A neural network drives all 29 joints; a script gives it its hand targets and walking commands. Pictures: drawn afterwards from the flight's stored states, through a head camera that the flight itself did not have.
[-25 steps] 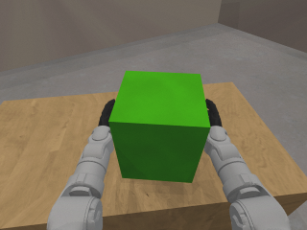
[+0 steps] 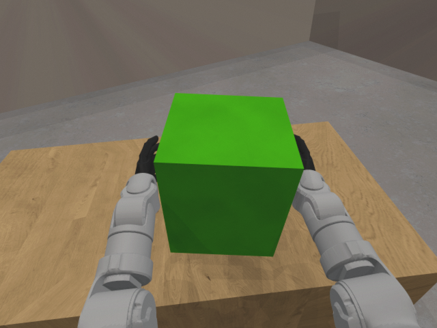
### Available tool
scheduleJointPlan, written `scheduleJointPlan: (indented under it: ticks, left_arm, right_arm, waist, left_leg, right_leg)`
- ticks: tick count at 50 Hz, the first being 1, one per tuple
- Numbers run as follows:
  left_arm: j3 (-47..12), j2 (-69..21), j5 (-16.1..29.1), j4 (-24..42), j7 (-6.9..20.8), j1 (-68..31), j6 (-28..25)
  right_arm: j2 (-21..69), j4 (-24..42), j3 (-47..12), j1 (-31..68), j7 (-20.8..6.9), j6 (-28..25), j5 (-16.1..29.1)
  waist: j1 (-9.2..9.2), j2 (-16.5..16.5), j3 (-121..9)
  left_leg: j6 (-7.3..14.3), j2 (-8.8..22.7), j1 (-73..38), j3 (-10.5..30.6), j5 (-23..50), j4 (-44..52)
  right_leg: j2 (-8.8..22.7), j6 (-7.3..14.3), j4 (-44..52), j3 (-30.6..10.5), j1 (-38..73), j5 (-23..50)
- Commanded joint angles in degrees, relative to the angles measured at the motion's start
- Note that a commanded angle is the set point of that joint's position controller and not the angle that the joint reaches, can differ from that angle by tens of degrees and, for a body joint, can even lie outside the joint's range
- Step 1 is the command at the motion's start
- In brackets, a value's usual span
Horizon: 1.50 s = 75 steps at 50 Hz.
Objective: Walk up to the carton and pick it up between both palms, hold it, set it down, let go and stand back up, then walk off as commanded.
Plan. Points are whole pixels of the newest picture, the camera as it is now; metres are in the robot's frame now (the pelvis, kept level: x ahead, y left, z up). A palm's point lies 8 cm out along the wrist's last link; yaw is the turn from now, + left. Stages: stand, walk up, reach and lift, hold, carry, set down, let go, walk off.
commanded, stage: reach and lift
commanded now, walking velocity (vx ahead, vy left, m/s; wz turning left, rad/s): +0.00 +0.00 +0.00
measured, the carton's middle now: (225, 176) +0.38 -0.01 +0.12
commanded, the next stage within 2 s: hold in 0.74 s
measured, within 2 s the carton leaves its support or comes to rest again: neither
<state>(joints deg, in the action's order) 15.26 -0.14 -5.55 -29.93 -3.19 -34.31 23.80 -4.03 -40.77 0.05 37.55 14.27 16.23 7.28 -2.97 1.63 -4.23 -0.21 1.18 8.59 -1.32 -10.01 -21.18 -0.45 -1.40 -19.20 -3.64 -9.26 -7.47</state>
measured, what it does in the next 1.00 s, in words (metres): stands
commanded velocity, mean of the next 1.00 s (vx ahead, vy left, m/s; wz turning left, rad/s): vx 0.00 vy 0.00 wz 0.00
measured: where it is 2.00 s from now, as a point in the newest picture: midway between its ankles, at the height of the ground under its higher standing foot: outside the picture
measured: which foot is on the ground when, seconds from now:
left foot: down 0.00-1.00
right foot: down 0.00-1.00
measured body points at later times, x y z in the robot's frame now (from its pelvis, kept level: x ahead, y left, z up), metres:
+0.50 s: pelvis +0.00 +0.00 +0.00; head -0.05 -0.01 +0.45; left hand +0.39 +0.15 +0.16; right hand +0.39 -0.15 +0.15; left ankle +0.02 +0.12 -0.75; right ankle +0.04 -0.13 -0.75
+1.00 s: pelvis +0.00 +0.00 +0.00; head -0.06 -0.01 +0.45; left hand +0.38 +0.15 +0.18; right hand +0.39 -0.15 +0.17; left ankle +0.02 +0.12 -0.75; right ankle +0.04 -0.13 -0.75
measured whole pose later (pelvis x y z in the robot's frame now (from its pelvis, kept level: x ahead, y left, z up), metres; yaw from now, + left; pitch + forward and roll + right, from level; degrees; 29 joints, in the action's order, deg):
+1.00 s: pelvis +0.00 +0.00 +0.00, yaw +0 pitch -3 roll +0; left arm 16.5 -0.1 -6.6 -22.5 -3.2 -34.3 30.8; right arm -4.1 -38.5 0.1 42.1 13.8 22.3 7.9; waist -3.0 1.6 -5.8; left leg -0.2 1.2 8.0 -1.3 -10.1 -21.2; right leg -0.5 -1.4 -18.8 -3.6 -8.5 -7.4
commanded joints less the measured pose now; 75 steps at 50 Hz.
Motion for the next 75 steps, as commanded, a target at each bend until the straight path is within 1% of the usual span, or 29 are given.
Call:
scheduleJointPlan:
  ticks: [1, 5, 10, 15, 19, 24, 27, 37, 42, 47, 52, 59, 70, 75]
  left_arm:
    - [-24.01, -41.43, -0.97, 15.16, 5.68, -40.18, -1.63]
    - [-23.99, -41.16, -1.12, 15.10, 5.63, -41.52, -0.92]
    - [-23.51, -40.11, -1.61, 15.77, 5.75, -41.55, 0.01]
    - [-25.04, -40.13, -0.93, 18.58, 6.00, -41.51, 0.84]
    - [-26.18, -40.18, -0.27, 20.43, 6.16, -41.25, 1.51]
    - [-26.35, -39.73, -0.37, 20.29, 6.41, -41.69, 2.53]
    - [-25.97, -39.30, -0.63, 20.18, 6.61, -41.74, 3.12]
    - [-26.89, -39.78, 0.31, 21.43, 6.65, -44.99, 3.96]
    - [-26.18, -39.44, 0.02, 20.19, 6.67, -46.06, 4.66]
    - [-26.29, -39.24, 0.23, 21.24, 6.65, -47.69, 5.01]
    - [-26.82, -39.15, 0.75, 22.50, 6.70, -48.20, 5.46]
    - [-27.61, -39.39, 1.22, 23.33, 6.74, -48.13, 6.30]
    - [-27.54, -39.57, 1.39, 22.77, 6.94, -49.65, 6.84]
    - [-26.92, -39.38, 1.07, 22.03, 7.08, -49.88, 7.03]
  right_arm:
    - [45.09, 25.74, -24.95, 46.29, -9.76, -4.59, 8.68]
    - [45.17, 24.05, -23.80, 46.31, -9.84, -3.92, 8.31]
    - [44.94, 22.32, -23.23, 44.68, -9.63, -2.99, 8.60]
    - [44.76, 24.36, -24.12, 44.51, -9.02, -2.56, 9.70]
    - [44.87, 27.07, -25.50, 45.18, -8.38, -2.32, 10.99]
    - [44.18, 26.48, -24.90, 45.33, -8.05, -1.47, 11.03]
    - [43.92, 26.10, -24.56, 45.37, -7.99, -1.09, 11.10]
    - [44.70, 27.88, -24.61, 48.75, -7.70, -0.40, 12.08]
    - [44.42, 25.89, -23.19, 49.23, -7.83, 0.29, 11.81]
    - [44.75, 24.13, -22.44, 48.29, -7.84, 1.10, 11.88]
    - [45.05, 24.60, -22.86, 47.97, -7.60, 1.70, 12.57]
    - [45.13, 27.02, -23.63, 49.14, -7.19, 2.24, 13.45]
    - [45.26, 26.31, -22.49, 50.03, -7.19, 2.98, 13.11]
    - [45.25, 25.31, -21.91, 49.99, -7.33, 3.15, 12.87]
  waist:
    - [6.70, -5.83, -21.59]
    - [6.27, -5.61, -20.91]
    - [5.89, -5.47, -20.31]
    - [5.15, -5.15, -22.40]
    - [4.91, -5.15, -23.87]
    - [4.32, -4.91, -22.81]
    - [4.27, -4.94, -21.99]
    - [3.77, -4.90, -22.77]
    - [3.52, -4.85, -20.96]
    - [2.93, -4.38, -20.84]
    - [2.48, -4.36, -21.96]
    - [2.19, -4.36, -22.69]
    - [1.46, -4.35, -21.53]
    - [1.47, -4.08, -20.96]
  left_leg:
    - [0.42, -3.83, -7.66, 2.63, 9.26, 2.15]
    - [0.50, -3.74, -7.27, 2.54, 7.70, 2.50]
    - [0.25, -3.76, -7.55, 2.43, 8.82, 2.42]
    - [-0.39, -3.87, -8.79, 2.55, 12.53, 1.54]
    - [-0.69, -4.00, -9.39, 2.62, 15.16, 0.69]
    - [-0.76, -4.06, -8.76, 2.49, 13.62, 0.93]
    - [-0.72, -4.03, -8.42, 2.37, 12.88, 1.20]
    - [-0.69, -4.10, -7.85, 2.32, 12.39, 1.01]
    - [-0.43, -4.03, -6.70, 2.22, 9.69, 1.72]
    - [-0.60, -4.00, -6.61, 2.22, 9.57, 1.81]
    - [-0.87, -4.13, -7.06, 2.20, 11.24, 1.38]
    - [-1.02, -4.30, -7.26, 2.20, 12.15, 0.90]
    - [-0.81, -4.27, -6.21, 2.15, 9.56, 1.40]
    - [-0.74, -4.24, -5.81, 2.08, 8.64, 1.72]
  right_leg:
    - [-4.57, -0.71, 3.71, 5.23, 8.01, 3.35]
    - [-4.47, -0.72, 3.86, 5.37, 7.61, 2.08]
    - [-4.56, -0.84, 3.91, 5.38, 8.28, 3.16]
    - [-4.80, -1.02, 3.49, 5.50, 9.91, 6.87]
    - [-4.91, -1.14, 3.13, 5.36, 11.05, 9.76]
    - [-4.82, -1.17, 3.38, 5.35, 10.54, 8.66]
    - [-4.77, -1.20, 3.50, 5.40, 10.55, 8.00]
    - [-4.83, -1.33, 3.35, 5.41, 10.93, 7.82]
    - [-4.70, -1.29, 3.66, 5.45, 10.01, 5.27]
    - [-4.73, -1.27, 3.62, 5.43, 10.23, 5.21]
    - [-4.79, -1.41, 3.33, 5.43, 10.97, 6.92]
    - [-4.81, -1.56, 3.17, 5.48, 11.44, 8.00]
    - [-4.58, -1.57, 3.36, 5.43, 10.61, 5.95]
    - [-4.50, -1.53, 3.45, 5.42, 10.65, 5.07]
